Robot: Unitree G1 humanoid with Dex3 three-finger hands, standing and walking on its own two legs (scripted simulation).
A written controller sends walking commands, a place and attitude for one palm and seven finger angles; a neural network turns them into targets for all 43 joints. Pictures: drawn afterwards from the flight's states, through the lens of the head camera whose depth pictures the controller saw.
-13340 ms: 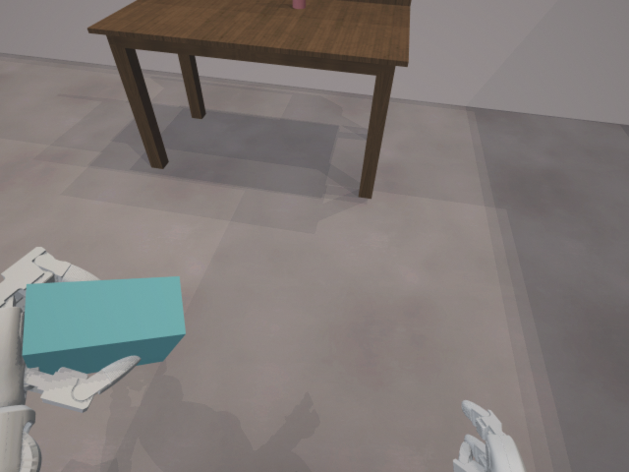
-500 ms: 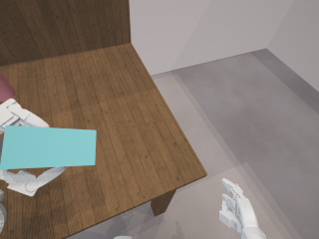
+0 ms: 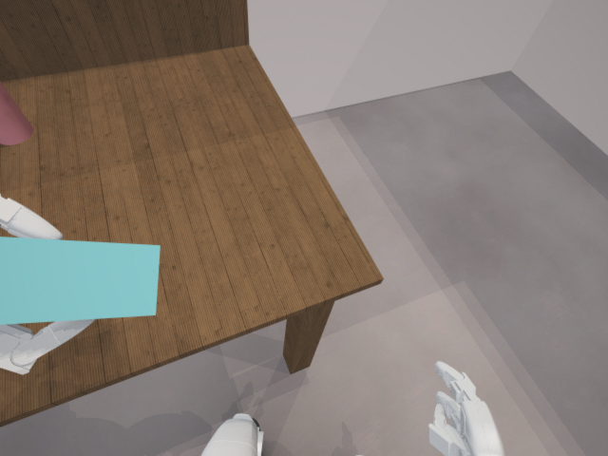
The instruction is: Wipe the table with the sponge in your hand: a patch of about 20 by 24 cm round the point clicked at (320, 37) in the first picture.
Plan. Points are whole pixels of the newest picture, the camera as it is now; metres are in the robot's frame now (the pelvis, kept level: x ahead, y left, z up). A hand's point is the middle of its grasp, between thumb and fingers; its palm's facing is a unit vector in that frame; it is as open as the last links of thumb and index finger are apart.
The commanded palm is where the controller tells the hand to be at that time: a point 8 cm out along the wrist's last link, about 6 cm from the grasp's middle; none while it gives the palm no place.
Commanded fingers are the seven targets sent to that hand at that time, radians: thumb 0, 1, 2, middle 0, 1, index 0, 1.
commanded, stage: come to a stop and stand still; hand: left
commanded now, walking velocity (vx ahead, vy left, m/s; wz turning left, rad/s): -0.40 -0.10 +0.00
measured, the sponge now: (90, 277) +0.23 +0.23 +0.16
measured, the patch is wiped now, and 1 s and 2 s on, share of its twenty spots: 0.00 0.00 0.00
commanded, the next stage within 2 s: none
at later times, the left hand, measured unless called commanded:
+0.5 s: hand out of the picture +0.15 +0.26 +0.19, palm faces +0.35 -0.83 -0.44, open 10.0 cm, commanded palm +0.09 +0.31 +0.19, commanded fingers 0.00 0.10 1.30 -1.20 -1.60 -1.20 -1.60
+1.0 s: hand out of the picture +0.08 +0.28 +0.19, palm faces +0.40 -0.76 -0.52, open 10.0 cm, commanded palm +0.00 +0.31 +0.19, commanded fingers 0.00 0.10 1.30 -1.20 -1.60 -1.20 -1.60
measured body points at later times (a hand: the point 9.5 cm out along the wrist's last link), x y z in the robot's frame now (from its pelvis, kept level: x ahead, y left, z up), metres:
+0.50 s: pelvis -0.07 +0.03 -0.01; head -0.06 +0.05 +0.44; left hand +0.12 +0.31 +0.21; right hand +0.09 -0.20 -0.08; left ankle -0.04 +0.11 -0.73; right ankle -0.03 -0.08 -0.73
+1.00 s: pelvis -0.15 +0.03 -0.03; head -0.12 +0.03 +0.42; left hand +0.05 +0.32 +0.22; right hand +0.00 -0.19 -0.13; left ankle -0.07 +0.12 -0.72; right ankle -0.19 -0.08 -0.73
